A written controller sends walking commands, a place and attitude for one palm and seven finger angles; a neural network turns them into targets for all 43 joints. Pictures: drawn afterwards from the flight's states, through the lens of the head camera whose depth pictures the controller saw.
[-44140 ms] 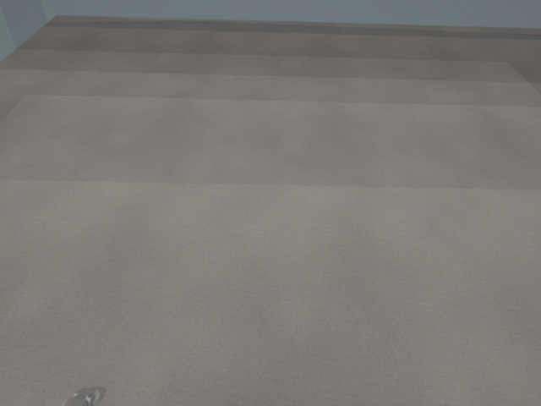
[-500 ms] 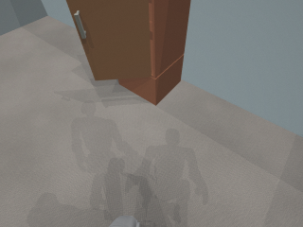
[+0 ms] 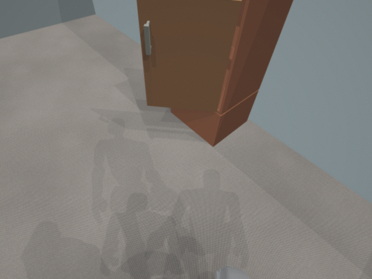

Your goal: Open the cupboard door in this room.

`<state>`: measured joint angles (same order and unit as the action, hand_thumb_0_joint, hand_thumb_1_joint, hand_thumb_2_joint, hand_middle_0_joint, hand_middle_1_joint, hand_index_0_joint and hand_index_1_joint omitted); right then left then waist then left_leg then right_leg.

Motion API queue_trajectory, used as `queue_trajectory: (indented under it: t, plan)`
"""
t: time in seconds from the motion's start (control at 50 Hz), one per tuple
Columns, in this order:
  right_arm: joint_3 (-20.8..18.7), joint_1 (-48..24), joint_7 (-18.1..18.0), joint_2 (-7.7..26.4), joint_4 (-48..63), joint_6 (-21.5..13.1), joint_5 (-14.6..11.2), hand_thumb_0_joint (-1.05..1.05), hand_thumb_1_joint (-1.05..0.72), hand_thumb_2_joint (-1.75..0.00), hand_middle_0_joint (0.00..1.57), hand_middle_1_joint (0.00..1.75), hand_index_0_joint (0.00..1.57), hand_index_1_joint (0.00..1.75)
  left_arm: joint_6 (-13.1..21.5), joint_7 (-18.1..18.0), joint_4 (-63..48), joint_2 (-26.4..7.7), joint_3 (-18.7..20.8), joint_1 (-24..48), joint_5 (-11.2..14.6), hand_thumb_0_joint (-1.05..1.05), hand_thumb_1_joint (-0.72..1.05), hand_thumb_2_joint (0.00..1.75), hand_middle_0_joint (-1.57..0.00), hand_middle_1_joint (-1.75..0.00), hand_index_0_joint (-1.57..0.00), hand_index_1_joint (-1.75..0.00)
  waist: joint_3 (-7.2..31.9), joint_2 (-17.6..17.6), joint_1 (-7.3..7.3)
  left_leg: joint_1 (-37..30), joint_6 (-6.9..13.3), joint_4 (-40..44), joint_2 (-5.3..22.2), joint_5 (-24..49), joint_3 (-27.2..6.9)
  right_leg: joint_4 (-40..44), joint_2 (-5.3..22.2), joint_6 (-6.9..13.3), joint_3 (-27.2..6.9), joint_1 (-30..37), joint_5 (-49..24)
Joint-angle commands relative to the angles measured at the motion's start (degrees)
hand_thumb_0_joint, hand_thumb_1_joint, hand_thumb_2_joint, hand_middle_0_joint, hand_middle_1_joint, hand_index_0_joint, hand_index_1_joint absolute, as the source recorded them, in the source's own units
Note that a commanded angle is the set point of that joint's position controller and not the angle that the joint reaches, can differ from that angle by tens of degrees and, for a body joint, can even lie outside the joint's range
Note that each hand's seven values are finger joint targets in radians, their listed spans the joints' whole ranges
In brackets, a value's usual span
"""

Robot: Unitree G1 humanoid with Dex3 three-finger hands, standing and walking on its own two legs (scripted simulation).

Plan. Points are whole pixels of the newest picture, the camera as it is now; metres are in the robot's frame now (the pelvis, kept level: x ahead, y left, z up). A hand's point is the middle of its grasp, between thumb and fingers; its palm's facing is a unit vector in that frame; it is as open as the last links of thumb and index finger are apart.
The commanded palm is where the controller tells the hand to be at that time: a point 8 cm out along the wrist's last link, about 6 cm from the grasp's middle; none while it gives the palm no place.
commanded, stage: take the last steps up to it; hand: left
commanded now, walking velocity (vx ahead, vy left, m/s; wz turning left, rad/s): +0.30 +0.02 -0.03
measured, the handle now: (148, 38) +1.02 +0.25 -0.01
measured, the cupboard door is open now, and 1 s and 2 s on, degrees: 43 43 43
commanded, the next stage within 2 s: come to a stop and stand still in 1.02 s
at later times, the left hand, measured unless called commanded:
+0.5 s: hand (140, 231) +0.26 +0.14 -0.17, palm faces +0.08 -0.97 -0.22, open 7.0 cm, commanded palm none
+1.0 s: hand (130, 193) +0.37 +0.19 -0.18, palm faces +0.05 -0.99 -0.15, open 7.4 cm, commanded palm none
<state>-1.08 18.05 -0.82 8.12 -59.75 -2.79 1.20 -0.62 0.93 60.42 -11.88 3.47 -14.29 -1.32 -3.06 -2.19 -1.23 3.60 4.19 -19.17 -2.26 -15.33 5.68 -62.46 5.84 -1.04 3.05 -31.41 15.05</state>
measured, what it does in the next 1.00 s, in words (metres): walks ahead: right foot, then left foot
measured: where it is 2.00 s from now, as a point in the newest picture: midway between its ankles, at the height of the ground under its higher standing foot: (182, 238)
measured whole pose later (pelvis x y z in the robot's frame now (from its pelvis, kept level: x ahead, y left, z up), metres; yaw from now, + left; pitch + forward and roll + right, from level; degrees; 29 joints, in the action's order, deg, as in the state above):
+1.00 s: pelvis +0.36 +0.02 +0.00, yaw -2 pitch +0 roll +0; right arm -2.7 11.6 -1.6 9.3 -58.3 -4.2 1.3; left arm 0.7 0.3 61.7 -8.8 3.3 -15.6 -1.3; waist -3.9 -2.0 -1.6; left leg 10.6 3.7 -23.4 -0.3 -12.9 10.0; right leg -60.3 5.9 0.1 3.0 -29.0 18.1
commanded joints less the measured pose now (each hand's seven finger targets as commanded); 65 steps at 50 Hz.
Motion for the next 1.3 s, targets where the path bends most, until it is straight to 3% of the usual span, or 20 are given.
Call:
queue_trajectory:
  t: [0.0, 0.16, 0.2, 0.24, 0.26, 0.28, 0.3, 0.34, 0.4, 0.64, 0.7, 0.72, 0.76, 0.78, 0.84, 0.92, 1.14, 1.2, 1.24, 1.28]
  plan:
    - [-1.37, 8.38, -1.04, 7.29, -1.3, -1.36, -0.26, 0.0, -0.9, -0.9, 0.2, 0.3, 0.2, 0.3, 1.43, 0.05, -4.91, -1.15, -0.2, 4.84, 0.04, 0.0, 0.9, 0.9, -0.2, -0.3, -0.2, -0.3, -2.36, 6.21, 1.8, -3.79, 5.48, 8.06, 16.01, 26.66, -8.72, 4.43, 0.84, -0.39, -0.07, -7.42, -3.59]
    - [-1.07, 13.52, -1.44, 6.22, -5.57, -1.17, 0.61, 0.0, -0.9, -0.9, 0.2, 0.3, 0.2, 0.3, 1.83, 0.42, -8.96, 0.24, -0.55, 14.64, 0.28, 0.0, 0.9, 0.9, -0.2, -0.3, -0.2, -0.3, -6.47, 7.56, 3.98, -2.61, 5.47, 5.87, 17.07, 28.67, -7.96, 20.58, -1.33, 2.28, 2.38, -0.02, -2.16]
    - [-1.15, 13.13, -1.52, 7.08, -6.11, -1.05, 0.56, 0.0, -0.9, -0.9, 0.2, 0.3, 0.2, 0.3, 2.13, 0.4, -8.47, -0.33, -0.29, 11.34, 0.3, 0.0, 0.9, 0.9, -0.2, -0.3, -0.2, -0.3, -4.29, 6.56, 2.01, -1.98, 4.79, 0.63, 16.2, 36.26, -6.81, 24.53, -3.75, 3.42, 4.18, 7.83, -0.26]
    - [-1.5, 11.06, -1.29, 7.59, -5.93, -1.11, -0.19, 0.0, -0.9, -0.9, 0.2, 0.3, 0.2, 0.3, 3.08, -0.13, -4.23, -3.08, 0.87, -3.35, 0.13, 0.0, 0.9, 0.9, -0.2, -0.3, -0.2, -0.3, 3.03, 1.74, -4.72, 5.46, 1.85, -16.06, 12.3, 37.59, -4.47, 31.09, -4.27, 5.25, 2.67, 29.75, -5.83]
    - [-1.63, 11.09, -0.86, 5.93, -4.62, -1.44, -1.04, 0.0, -0.9, -0.9, 0.2, 0.3, 0.2, 0.3, 3.8, -0.9, -1.48, -7.84, 2.35, -13.06, -0.21, 0.0, 0.9, 0.9, -0.2, -0.3, -0.2, -0.3, 10.3, -6.15, -7.62, 19.13, -1.0, -31.89, 6.03, 20.6, -0.39, 33.69, 8.71, 10.27, -13.55, 46.42, -8.96]
    - [-1.68, 11.39, -0.96, 4.65, -3.18, -1.3, -1.4, 0.0, -0.9, -0.9, 0.2, 0.3, 0.2, 0.3, 3.51, -1.27, -0.29, -11.49, 2.81, -16.16, 0.61, 0.0, 0.9, 0.9, -0.2, -0.3, -0.2, -0.3, 12.71, -11.46, -6.56, 28.44, -3.03, -51.21, 0.05, -18.46, -0.28, 42.15, 22.16, 17.18, -32.03, 48.71, -13.56]
    - [-2.09, 5.92, -0.58, 5.07, -2.39, -0.65, -1.12, 0.0, -0.9, -0.9, 0.2, 0.3, 0.2, 0.3, 3.55, -1.52, -1.49, -10.15, 2.6, -12.11, 1.07, 0.0, 0.9, 0.9, -0.2, -0.3, -0.2, -0.3, 8.62, -7.85, -6.36, 30.87, -2.49, -57.27, 3.36, -15.86, -6.38, 46.84, 21.44, 16.75, -33.34, 39.61, -4.87]
    - [-2.29, 2.13, 0.04, 2.76, -1.5, 0.22, -0.39, 0.0, -0.9, -0.9, 0.2, 0.3, 0.2, 0.3, 3.72, -2.0, -3.51, -4.57, 1.18, -2.7, 1.03, 0.0, 0.9, 0.9, -0.2, -0.3, -0.2, -0.3, -0.52, 0.77, -1.48, 30.43, -2.73, -54.35, 8.34, -4.99, -8.24, 49.99, 16.72, 12.36, -20.0, 24.32, 0.93]
    - [-1.94, 6.09, 0.66, 0.39, -3.05, 1.85, 0.31, 0.0, -0.9, -0.9, 0.2, 0.3, 0.2, 0.3, 5.08, -1.83, -3.01, -0.36, -0.09, -1.21, 0.48, 0.0, 0.9, 0.9, -0.2, -0.3, -0.2, -0.3, -0.57, -3.84, 2.11, 25.02, -4.78, -45.23, 9.21, 0.01, -5.39, 52.64, 10.94, 9.23, -7.45, 16.88, -5.46]
    - [-1.98, -13.29, 2.45, 2.75, 4.59, 0.55, 0.05, 0.0, -0.9, -0.9, 0.2, 0.3, 0.2, 0.3, 5.6, -1.47, 2.33, -4.67, 0.26, -8.55, -0.03, 0.0, 0.9, 0.9, -0.2, -0.3, -0.2, -0.3, -2.33, -5.21, -1.38, 24.41, -5.25, -18.16, 6.06, 1.55, -0.45, 47.76, 11.63, 9.7, -5.04, 27.67, -21.59]
    - [-2.12, -8.16, 1.86, 4.79, 2.98, -0.13, 0.29, 0.0, -0.9, -0.9, 0.2, 0.3, 0.2, 0.3, 5.05, -1.54, 2.4, -5.41, 0.47, -7.26, 0.33, 0.0, 0.9, 0.9, -0.2, -0.3, -0.2, -0.3, -0.47, -4.61, 2.42, 10.22, -3.95, -8.73, 2.26, 4.32, 2.77, 39.24, 8.69, 7.33, -1.38, 24.22, -26.88]
    - [-2.61, -1.67, 1.27, 7.18, 0.97, -0.56, 0.52, 0.0, -0.9, -0.9, 0.2, 0.3, 0.2, 0.3, 4.92, -1.46, 2.07, -4.61, 0.25, -7.0, 0.47, 0.0, 0.9, 0.9, -0.2, -0.3, -0.2, -0.3, 3.32, -0.25, 5.24, -1.36, -2.77, -5.73, 3.64, 6.14, 1.18, 29.35, 6.48, 5.94, 0.1, 19.35, -26.65]
    - [-4.79, 10.74, 0.04, 16.72, -1.02, -0.28, 1.07, 0.0, -0.9, -0.9, 0.2, 0.3, 0.2, 0.3, 5.06, -0.93, -1.42, -0.69, -0.63, -6.67, 0.88, 0.0, 0.9, 0.9, -0.2, -0.3, -0.2, -0.3, 11.19, 17.72, 8.74, -17.07, 8.01, -1.07, 26.16, 18.18, -25.87, -0.35, -4.37, 2.29, 4.63, -0.9, 17.93]
    - [-4.28, 8.57, -0.3, 15.72, -0.93, 0.04, 0.59, 0.0, -0.9, -0.9, 0.2, 0.3, 0.2, 0.3, 4.61, -1.47, -1.94, -1.29, -0.46, -3.95, 0.45, 0.0, 0.9, 0.9, -0.2, -0.3, -0.2, -0.3, 10.28, 13.89, 7.9, -10.99, 8.97, 1.33, 27.36, 11.78, -25.29, -7.94, -2.68, 3.08, -0.36, -2.81, 18.67]
    - [-2.43, -1.09, -0.63, 8.95, 2.29, -0.79, 0.35, 0.0, -0.9, -0.9, 0.2, 0.3, 0.2, 0.3, 3.57, -0.47, -1.14, -0.55, 0.0, -3.3, -0.03, 0.0, 0.9, 0.9, -0.2, -0.3, -0.2, -0.3, 0.85, 7.38, 2.95, 4.31, 6.06, 6.65, 22.45, 5.71, -16.35, -8.45, 1.93, 2.17, -3.03, -2.74, 7.32]
    - [-1.61, 0.22, -0.78, 7.16, 0.99, -1.78, 0.05, 0.0, -0.9, -0.9, 0.2, 0.3, 0.2, 0.3, 2.25, -0.49, -0.72, 1.95, -0.29, -5.34, -0.14, 0.0, 0.9, 0.9, -0.2, -0.3, -0.2, -0.3, 2.77, 7.14, 0.77, 4.2, 5.23, 6.46, 18.52, 22.48, -6.33, 0.18, 1.51, 0.86, -1.23, 0.96, 2.33]
    - [-1.14, 2.87, -1.17, 7.05, -2.19, 0.26, 0.23, 0.0, -0.9, -0.9, 0.2, 0.3, 0.2, 0.3, 1.91, -0.81, -2.78, -0.73, -0.75, 0.26, 0.02, 0.0, 0.9, 0.9, -0.2, -0.3, -0.2, -0.3, -0.54, 4.88, -0.78, 8.7, 1.13, -4.97, 14.19, 24.81, -2.5, 33.0, -2.72, 1.64, 2.73, 20.95, -7.73]
    - [-0.69, 5.77, -1.12, 4.55, -2.6, 1.69, -1.19, 0.0, -0.9, -0.9, 0.2, 0.3, 0.2, 0.3, 2.85, -2.4, 0.26, -8.73, -0.41, -6.36, 1.01, 0.0, 0.9, 0.9, -0.2, -0.3, -0.2, -0.3, 7.55, -6.64, -0.96, 15.19, -6.59, -19.57, 4.02, -13.2, 0.62, 37.21, 16.81, 12.2, -12.82, 33.94, -55.08]
    - [-1.21, 4.89, -1.53, 4.63, -2.76, 3.41, -1.61, 0.0, -0.9, -0.9, 0.2, 0.3, 0.2, 0.3, 2.44, -3.48, -0.97, -8.25, -0.44, -1.92, 0.69, 0.0, 0.9, 0.9, -0.2, -0.3, -0.2, -0.3, 8.65, -14.19, -0.48, 14.97, -6.36, -27.69, 5.27, -19.9, -3.18, 37.52, 16.69, 14.67, -11.91, 30.66, -62.3]
    - [-1.26, 3.28, -1.51, 3.92, -3.27, 4.06, -1.72, 0.0, -0.9, -0.9, 0.2, 0.3, 0.2, 0.3, 1.76, -3.99, -2.05, -7.69, -0.18, 1.01, 0.39, 0.0, 0.9, 0.9, -0.2, -0.3, -0.2, -0.3, 7.92, -7.66, -0.12, 16.85, -6.4, -29.93, 4.57, -18.21, -4.26, 36.85, 15.42, 13.88, -9.51, 30.28, -60.28]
